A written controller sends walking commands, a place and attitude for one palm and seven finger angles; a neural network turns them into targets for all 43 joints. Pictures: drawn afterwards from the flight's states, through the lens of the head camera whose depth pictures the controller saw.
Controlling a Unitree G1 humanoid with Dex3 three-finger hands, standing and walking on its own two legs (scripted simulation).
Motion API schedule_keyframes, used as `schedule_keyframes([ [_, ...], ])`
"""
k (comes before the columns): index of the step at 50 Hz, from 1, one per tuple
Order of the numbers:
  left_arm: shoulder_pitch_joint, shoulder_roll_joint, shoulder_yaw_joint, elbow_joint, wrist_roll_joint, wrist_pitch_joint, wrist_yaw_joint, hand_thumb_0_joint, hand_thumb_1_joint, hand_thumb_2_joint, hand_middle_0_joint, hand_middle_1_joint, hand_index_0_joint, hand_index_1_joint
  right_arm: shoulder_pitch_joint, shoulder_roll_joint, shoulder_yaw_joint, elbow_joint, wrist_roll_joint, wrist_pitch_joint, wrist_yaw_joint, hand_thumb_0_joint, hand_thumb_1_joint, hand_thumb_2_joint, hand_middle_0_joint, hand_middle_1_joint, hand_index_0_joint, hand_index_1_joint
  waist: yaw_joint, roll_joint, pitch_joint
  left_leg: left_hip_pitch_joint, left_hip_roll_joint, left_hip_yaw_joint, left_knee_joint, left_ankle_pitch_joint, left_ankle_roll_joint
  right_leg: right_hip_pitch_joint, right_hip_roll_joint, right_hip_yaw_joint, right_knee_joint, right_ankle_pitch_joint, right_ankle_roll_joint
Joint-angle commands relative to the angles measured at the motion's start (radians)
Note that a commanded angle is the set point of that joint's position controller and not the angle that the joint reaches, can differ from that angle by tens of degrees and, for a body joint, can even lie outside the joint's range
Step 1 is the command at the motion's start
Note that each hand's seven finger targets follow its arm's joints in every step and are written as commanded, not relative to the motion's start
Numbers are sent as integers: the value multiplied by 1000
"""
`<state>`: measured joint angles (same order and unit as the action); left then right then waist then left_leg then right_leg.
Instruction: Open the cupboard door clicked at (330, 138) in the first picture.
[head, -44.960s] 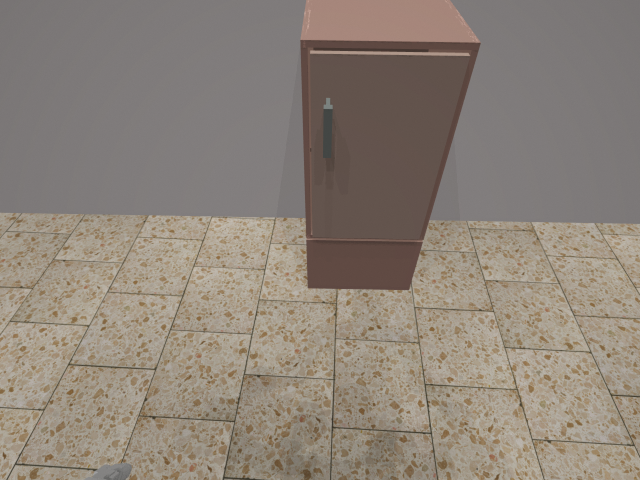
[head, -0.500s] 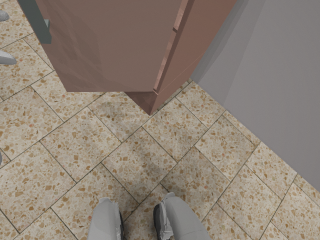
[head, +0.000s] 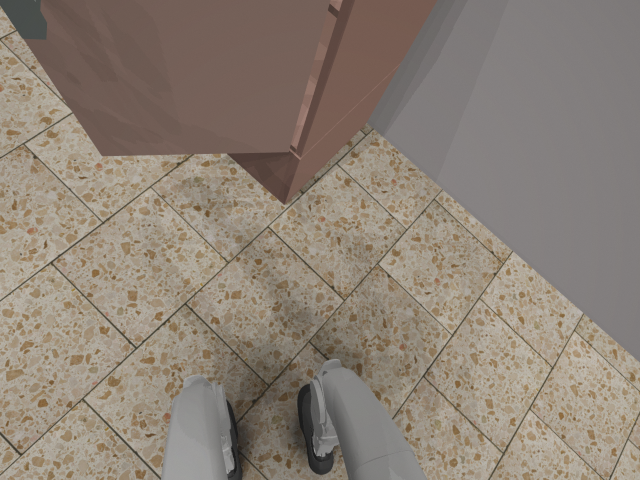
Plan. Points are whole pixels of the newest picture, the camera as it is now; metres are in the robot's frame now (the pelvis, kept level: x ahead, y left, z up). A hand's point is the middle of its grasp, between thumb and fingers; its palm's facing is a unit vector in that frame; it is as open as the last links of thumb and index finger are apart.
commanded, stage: move the hooked fingers beside the handle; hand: left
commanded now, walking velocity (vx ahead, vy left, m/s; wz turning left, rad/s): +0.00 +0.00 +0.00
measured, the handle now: out of the picture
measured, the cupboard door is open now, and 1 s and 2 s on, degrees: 48 48 48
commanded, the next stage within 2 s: slide the fingers in behind the handle in 0.54 s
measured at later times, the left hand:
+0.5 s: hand out of the picture +0.57 +0.29 +0.09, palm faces +0.01 -1.00 -0.01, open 14.0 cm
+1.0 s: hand out of the picture +0.57 +0.26 +0.09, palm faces +0.01 -1.00 -0.01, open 14.0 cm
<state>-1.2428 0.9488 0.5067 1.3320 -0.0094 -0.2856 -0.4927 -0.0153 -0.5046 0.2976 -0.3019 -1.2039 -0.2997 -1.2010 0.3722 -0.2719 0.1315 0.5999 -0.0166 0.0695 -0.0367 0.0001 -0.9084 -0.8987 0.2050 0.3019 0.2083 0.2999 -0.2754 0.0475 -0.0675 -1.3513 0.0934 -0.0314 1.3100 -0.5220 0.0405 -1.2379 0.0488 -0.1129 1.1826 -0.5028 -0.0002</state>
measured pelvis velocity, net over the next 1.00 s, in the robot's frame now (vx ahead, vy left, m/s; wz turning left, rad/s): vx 0.01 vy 0.00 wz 0.01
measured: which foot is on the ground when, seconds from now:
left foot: down 0.00-1.00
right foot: down 0.00-1.00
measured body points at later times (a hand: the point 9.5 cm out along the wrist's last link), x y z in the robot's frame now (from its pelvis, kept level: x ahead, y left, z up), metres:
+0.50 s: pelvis +0.01 +0.01 +0.01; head +0.21 +0.06 +0.41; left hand +0.57 +0.35 +0.10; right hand -0.02 -0.25 -0.07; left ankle +0.03 +0.09 -0.61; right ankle +0.02 -0.13 -0.61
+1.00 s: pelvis +0.01 +0.00 +0.01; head +0.21 +0.05 +0.41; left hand +0.57 +0.31 +0.10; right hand -0.01 -0.26 -0.08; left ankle +0.03 +0.09 -0.61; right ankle +0.02 -0.13 -0.61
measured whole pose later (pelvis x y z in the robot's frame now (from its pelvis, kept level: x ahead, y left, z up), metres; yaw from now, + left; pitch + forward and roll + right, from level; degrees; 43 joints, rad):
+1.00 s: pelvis +0.01 +0.00 +0.01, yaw +0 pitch +31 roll -7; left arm -1.16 0.82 0.49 1.27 -0.03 -0.29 -0.43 -0.02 -0.50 0.30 -0.30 -1.20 -0.30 -1.20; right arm 0.40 -0.26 0.10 0.61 -0.03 0.07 -0.01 0.00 -0.91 -0.90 0.21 0.30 0.21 0.30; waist -0.26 0.05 -0.09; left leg -1.28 0.09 -0.02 1.26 -0.52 0.04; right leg -1.17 0.05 -0.10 1.13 -0.50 0.00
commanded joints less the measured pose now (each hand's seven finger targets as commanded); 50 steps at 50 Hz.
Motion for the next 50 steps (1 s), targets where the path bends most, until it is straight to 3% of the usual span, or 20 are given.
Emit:
schedule_keyframes([
  [1, -421, 273, 7, -197, -14, -32, 4, 0, -500, 300, -300, -1200, -300, -1200, 262, -238, -82, -3, -2, -4, -21, 0, -900, -900, 200, 300, 200, 300, -28, 292, -611, 633, -13, -99, -102, 486, 4, 111, 30, 35, -119, 281, -16],
  [4, -393, 285, 17, -195, -3, -20, 11, 0, -500, 300, -300, -1200, -300, -1200, 269, -239, -81, -12, -4, 0, -20, 0, -900, -900, 200, 300, 200, 300, -17, 304, -614, 648, -11, -102, -102, 507, 1, 98, 31, 30, -115, 285, -18],
  [9, -370, 352, 86, -285, -6, -36, 18, 0, -500, 300, -300, -1200, -300, -1200, 283, -236, -90, -14, -10, 3, -9, 0, -900, -900, 200, 300, 200, 300, 13, 336, -692, 698, -10, -102, -104, 593, -5, 154, 35, 33, -113, 347, -20],
  [13, -361, 322, 79, -311, -16, -37, 19, 0, -500, 300, -300, -1200, -300, -1200, 283, -236, -97, -9, -7, 5, 0, 0, -900, -900, 200, 300, 200, 300, 16, 359, -674, 748, -6, -113, -125, 613, -13, 129, 37, 26, -126, 331, -21],
  [15, -337, 304, 70, -299, -14, -29, 20, 0, -500, 300, -300, -1200, -300, -1200, 286, -237, -100, -7, -5, 9, 0, 0, -900, -900, 200, 300, 200, 300, 14, 339, -648, 755, -6, -115, -137, 606, -15, 125, 38, 22, -138, 321, -19],
  [18, -346, 208, 8, -282, -21, -20, 21, 0, -500, 300, -300, -1200, -300, -1200, 289, -235, -107, 3, -5, 8, 1, 0, -900, -900, 200, 300, 200, 300, -10, 334, -605, 792, 0, -128, -151, 602, -19, 70, 36, 15, -152, 297, -19],
  [20, -329, 199, 5, -267, -24, -17, 19, 0, -500, 300, -300, -1200, -300, -1200, 292, -237, -109, 7, -6, 8, 0, 0, -900, -900, 200, 300, 200, 300, -10, 322, -597, 785, -2, -127, -155, 587, -19, 69, 37, 14, -155, 292, -21],
  [21, -321, 189, -2, -230, -27, -12, 19, 0, -500, 300, -300, -1200, -300, -1200, 288, -236, -105, 6, -5, 7, -2, 0, -900, -900, 200, 300, 200, 300, -14, 296, -559, 750, -5, -121, -158, 551, -16, 72, 37, 14, -159, 282, -21],
  [23, -348, 152, -27, -238, -34, -21, 19, 0, -500, 300, -300, -1200, -300, -1200, 290, -235, -107, 9, -8, 4, -4, 0, -900, -900, 200, 300, 200, 300, -23, 305, -555, 771, -5, -127, -163, 563, -17, 57, 34, 13, -160, 281, -22],
  [26, -345, 167, -19, -219, -31, -30, 32, 0, -500, 300, -300, -1200, -300, -1200, 283, -237, -103, 6, -9, 2, -6, 0, -900, -900, 200, 300, 200, 300, -24, 274, -537, 724, -8, -117, -161, 517, -13, 73, 34, 17, -161, 270, -23],
  [28, -370, 196, 4, -255, -29, -53, 43, 0, -500, 300, -300, -1200, -300, -1200, 284, -236, -103, 6, -13, 0, -4, 0, -900, -900, 200, 300, 200, 300, -13, 331, -573, 764, -7, -121, -155, 569, -20, 64, 32, 18, -150, 283, -26],
  [32, -333, 236, 51, -297, -25, -84, 58, 0, -500, 300, -300, -1200, -300, -1200, 283, -232, -107, -2, -16, 3, 6, 0, -900, -900, 200, 300, 200, 300, 19, 351, -645, 807, -7, -124, -145, 662, -27, 104, 32, 24, -138, 324, -30],
  [33, -339, 191, 20, -283, -27, -80, 58, 0, -500, 300, -300, -1200, -300, -1200, 274, -229, -108, -2, -14, 4, 9, 0, -900, -900, 200, 300, 200, 300, 5, 334, -628, 795, -8, -120, -143, 651, -25, 99, 33, 24, -142, 327, -26],
  [35, -328, 179, 11, -265, -27, -68, 61, 0, -500, 300, -300, -1200, -300, -1200, 273, -229, -108, -4, -11, 7, 10, 0, -900, -900, 200, 300, 200, 300, 3, 304, -600, 754, -12, -107, -149, 596, -18, 124, 35, 26, -152, 319, -22],
  [38, -338, 192, 21, -283, -25, -63, 60, 0, -500, 300, -300, -1200, -300, -1200, 277, -231, -111, -2, -10, 8, 7, 0, -900, -900, 200, 300, 200, 300, 7, 307, -640, 767, -13, -110, -148, 610, -17, 137, 33, 28, -147, 333, -23],
  [42, -341, 147, 9, -308, -39, -72, 63, 0, -500, 300, -300, -1200, -300, -1200, 279, -225, -116, 6, -13, 3, 12, 0, -900, -900, 200, 300, 200, 300, 2, 301, -647, 781, -13, -113, -149, 609, -15, 134, 34, 29, -151, 335, -24],
  [44, -330, 183, 38, -296, -46, -71, 64, 0, -500, 300, -300, -1200, -300, -1200, 281, -228, -115, 11, -12, 2, 11, 0, -900, -900, 200, 300, 200, 300, 6, 273, -647, 742, -16, -99, -144, 590, -10, 173, 35, 35, -155, 354, -20],
  [47, -336, 115, -9, -268, -46, -66, 69, 0, -500, 300, -300, -1200, -300, -1200, 275, -217, -113, 11, -10, -2, 12, 0, -900, -900, 200, 300, 200, 300, -4, 262, -596, 710, -19, -94, -150, 552, -5, 166, 34, 37, -159, 341, -21],
  [50, -310, 152, 12, -262, -40, -64, 78, 0, -500, 300, -300, -1200, -300, -1200, 273, -220, -111, 7, -8, -1, 13, 0, -900, -900, 200, 300, 200, 300, 9, 250, -606, 680, -22, -81, -150, 537, -4, 204, 34, 42, -159, 349, -20],
])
